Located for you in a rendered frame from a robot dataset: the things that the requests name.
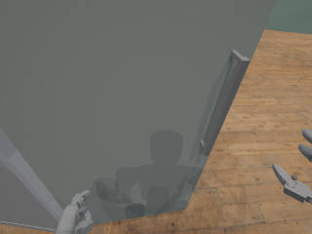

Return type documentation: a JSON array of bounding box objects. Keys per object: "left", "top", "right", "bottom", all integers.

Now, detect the left robot hand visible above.
[{"left": 56, "top": 189, "right": 94, "bottom": 234}]

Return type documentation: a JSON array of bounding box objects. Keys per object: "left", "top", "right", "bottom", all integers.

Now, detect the handle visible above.
[{"left": 200, "top": 50, "right": 251, "bottom": 156}]

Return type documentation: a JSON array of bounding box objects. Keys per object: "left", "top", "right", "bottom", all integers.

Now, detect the fridge door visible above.
[{"left": 0, "top": 0, "right": 277, "bottom": 225}]

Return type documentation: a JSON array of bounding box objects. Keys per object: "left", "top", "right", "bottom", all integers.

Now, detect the right robot hand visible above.
[{"left": 272, "top": 129, "right": 312, "bottom": 204}]

